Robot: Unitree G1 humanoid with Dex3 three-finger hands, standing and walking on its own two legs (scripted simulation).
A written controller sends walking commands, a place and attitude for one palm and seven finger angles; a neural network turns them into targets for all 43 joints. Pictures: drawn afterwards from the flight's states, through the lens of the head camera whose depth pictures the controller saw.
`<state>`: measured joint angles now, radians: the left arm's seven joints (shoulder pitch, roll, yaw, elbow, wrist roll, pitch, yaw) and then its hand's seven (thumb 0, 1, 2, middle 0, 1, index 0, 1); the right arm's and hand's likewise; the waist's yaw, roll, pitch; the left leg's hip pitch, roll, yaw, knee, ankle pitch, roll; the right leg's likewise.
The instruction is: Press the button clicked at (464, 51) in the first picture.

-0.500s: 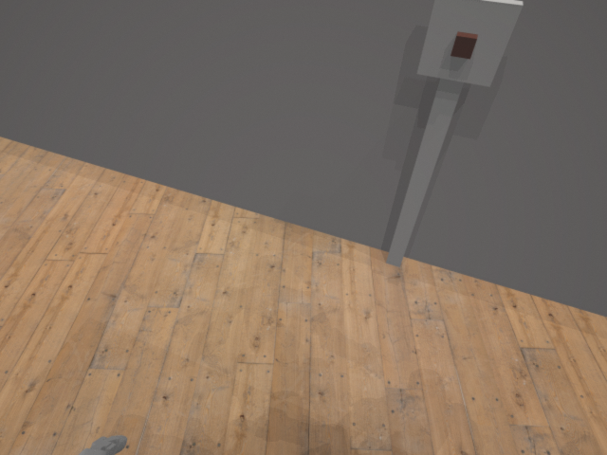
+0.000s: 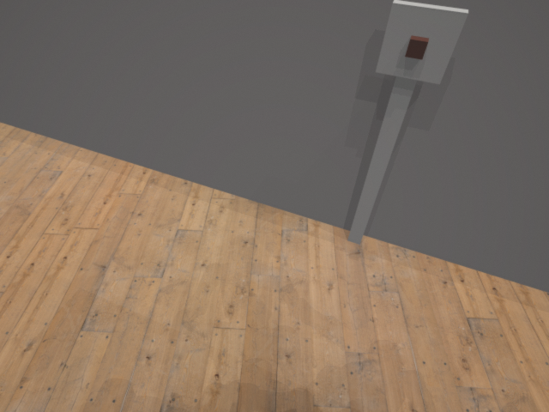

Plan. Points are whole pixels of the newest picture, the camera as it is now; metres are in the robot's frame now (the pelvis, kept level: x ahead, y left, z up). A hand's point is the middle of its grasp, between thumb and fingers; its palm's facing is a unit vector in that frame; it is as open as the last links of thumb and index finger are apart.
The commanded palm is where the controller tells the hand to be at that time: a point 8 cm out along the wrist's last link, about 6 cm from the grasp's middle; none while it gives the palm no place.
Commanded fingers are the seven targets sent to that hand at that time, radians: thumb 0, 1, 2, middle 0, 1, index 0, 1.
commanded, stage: stand and wait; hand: left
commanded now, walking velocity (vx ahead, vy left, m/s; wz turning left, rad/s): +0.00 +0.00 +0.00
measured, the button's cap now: (416, 47) +0.96 -0.31 +0.13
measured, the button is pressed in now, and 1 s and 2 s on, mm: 0 0 0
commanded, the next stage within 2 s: look at it before walking up in 0.46 s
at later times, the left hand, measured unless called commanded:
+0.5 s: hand out of the picture +0.06 +0.24 -0.15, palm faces -0.03 -0.94 -0.33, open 7.4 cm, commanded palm none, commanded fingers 0.00 0.90 0.90 -0.20 -0.30 -0.20 -0.30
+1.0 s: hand out of the picture +0.07 +0.24 -0.15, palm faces -0.03 -0.94 -0.33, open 7.4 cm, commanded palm none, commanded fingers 0.00 0.90 0.90 -0.20 -0.30 -0.20 -0.30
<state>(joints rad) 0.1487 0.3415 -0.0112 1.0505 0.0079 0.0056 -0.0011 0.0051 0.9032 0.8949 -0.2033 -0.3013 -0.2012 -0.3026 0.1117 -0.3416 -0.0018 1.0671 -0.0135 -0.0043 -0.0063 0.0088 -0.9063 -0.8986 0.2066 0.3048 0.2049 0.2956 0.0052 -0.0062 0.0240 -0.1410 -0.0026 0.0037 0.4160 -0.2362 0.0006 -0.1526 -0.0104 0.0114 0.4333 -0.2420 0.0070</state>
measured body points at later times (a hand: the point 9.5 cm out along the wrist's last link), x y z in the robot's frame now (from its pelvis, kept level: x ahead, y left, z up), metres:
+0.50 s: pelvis -0.02 +0.00 +0.00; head -0.02 +0.00 +0.45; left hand +0.06 +0.29 -0.13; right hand +0.05 -0.30 -0.13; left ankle -0.01 +0.12 -0.74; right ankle +0.00 -0.12 -0.74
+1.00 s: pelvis -0.01 +0.00 +0.00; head +0.00 +0.00 +0.45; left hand +0.07 +0.29 -0.13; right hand +0.08 -0.30 -0.13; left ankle -0.01 +0.12 -0.74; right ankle +0.00 -0.12 -0.74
